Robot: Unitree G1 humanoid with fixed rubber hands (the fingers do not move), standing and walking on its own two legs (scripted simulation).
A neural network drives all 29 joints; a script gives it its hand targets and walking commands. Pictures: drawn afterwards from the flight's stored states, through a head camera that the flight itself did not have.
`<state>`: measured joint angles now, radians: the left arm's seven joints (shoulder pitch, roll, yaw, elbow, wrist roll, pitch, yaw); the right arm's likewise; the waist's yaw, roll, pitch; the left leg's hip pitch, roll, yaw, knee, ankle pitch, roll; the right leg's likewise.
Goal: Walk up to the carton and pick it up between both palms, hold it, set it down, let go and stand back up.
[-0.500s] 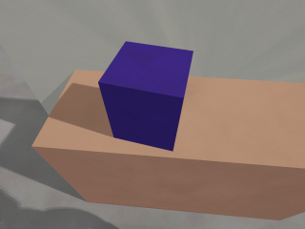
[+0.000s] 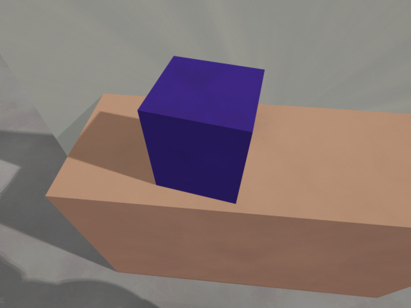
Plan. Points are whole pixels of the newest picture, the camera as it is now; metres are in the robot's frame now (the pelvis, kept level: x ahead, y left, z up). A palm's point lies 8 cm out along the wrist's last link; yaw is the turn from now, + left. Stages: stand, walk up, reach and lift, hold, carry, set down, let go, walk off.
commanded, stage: stand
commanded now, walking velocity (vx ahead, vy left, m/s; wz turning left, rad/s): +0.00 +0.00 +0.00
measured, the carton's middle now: (205, 132) +0.48 +0.00 +0.05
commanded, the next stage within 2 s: none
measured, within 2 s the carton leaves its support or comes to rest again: neither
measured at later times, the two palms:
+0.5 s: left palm out of the picture -0.02 +0.23 -0.15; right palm out of the picture -0.02 -0.21 -0.14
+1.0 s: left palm out of the picture -0.03 +0.24 -0.15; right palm out of the picture -0.02 -0.21 -0.14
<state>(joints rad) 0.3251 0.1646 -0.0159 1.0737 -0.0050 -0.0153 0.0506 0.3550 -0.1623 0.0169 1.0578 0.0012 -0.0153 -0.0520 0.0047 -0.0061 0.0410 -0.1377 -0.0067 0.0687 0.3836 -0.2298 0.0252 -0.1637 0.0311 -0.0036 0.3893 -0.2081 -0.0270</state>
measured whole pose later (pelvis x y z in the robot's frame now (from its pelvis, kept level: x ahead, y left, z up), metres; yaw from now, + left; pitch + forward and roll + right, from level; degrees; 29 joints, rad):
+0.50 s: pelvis +0.00 +0.01 +0.00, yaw +0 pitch -1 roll +0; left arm 0.33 0.16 -0.02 1.08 -0.01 -0.01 0.05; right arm 0.36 -0.16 0.02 1.05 0.00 -0.02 -0.05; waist 0.00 -0.01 0.04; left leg -0.14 -0.02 0.07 0.38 -0.23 0.04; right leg -0.17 0.02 0.00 0.39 -0.21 -0.01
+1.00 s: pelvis +0.00 +0.02 +0.00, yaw +1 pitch -1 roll +0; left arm 0.33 0.17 -0.02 1.09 -0.01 -0.01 0.05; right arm 0.36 -0.15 0.02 1.05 0.00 -0.02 -0.05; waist 0.00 -0.02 0.04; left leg -0.13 -0.04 0.07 0.37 -0.23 0.05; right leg -0.16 0.00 0.00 0.39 -0.22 0.00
